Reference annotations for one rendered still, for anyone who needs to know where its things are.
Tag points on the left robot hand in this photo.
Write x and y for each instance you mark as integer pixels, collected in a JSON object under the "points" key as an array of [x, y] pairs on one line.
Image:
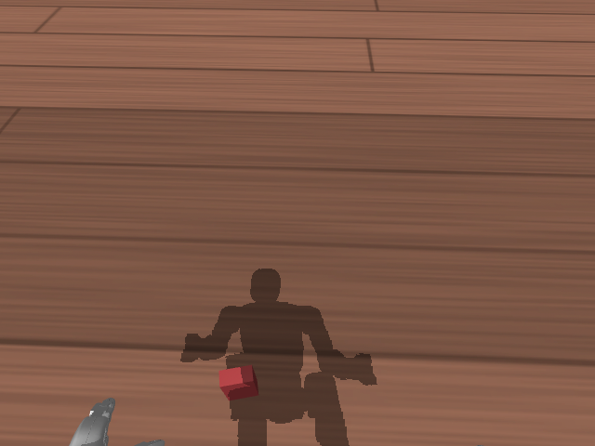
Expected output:
{"points": [[94, 428]]}

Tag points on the carton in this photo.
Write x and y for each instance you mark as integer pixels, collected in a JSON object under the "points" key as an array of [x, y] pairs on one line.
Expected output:
{"points": [[238, 383]]}

